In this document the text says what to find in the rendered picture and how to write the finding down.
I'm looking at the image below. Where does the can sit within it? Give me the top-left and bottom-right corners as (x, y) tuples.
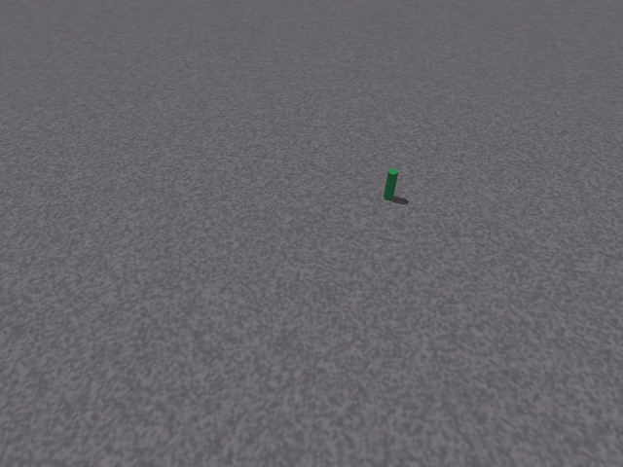
(384, 168), (398, 200)

